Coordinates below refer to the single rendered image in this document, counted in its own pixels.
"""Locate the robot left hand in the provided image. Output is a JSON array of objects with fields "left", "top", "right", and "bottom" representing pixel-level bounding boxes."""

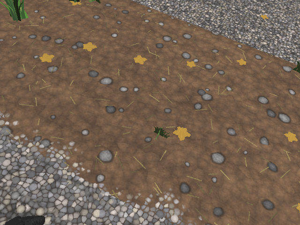
[{"left": 5, "top": 216, "right": 45, "bottom": 225}]

